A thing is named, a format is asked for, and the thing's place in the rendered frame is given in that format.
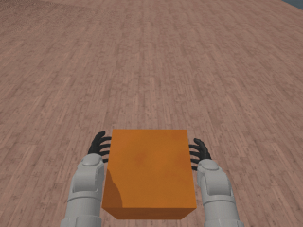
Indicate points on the left robot hand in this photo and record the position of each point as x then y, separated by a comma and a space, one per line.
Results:
96, 146

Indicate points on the robot left forearm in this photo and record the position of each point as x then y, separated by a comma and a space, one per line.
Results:
85, 194

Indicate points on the right robot hand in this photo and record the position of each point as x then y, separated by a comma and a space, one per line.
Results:
202, 154

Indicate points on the carton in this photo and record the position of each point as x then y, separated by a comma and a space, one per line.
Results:
149, 175

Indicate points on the robot right forearm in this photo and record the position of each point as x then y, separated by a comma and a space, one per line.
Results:
217, 196

